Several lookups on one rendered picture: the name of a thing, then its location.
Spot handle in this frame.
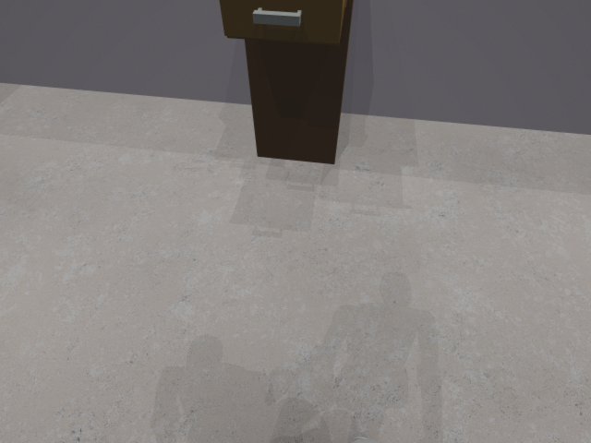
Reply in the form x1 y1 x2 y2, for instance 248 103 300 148
252 7 302 27

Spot drawer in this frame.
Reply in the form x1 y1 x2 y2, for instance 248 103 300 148
220 0 346 46

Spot cabinet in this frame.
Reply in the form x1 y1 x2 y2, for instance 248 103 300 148
245 0 354 164

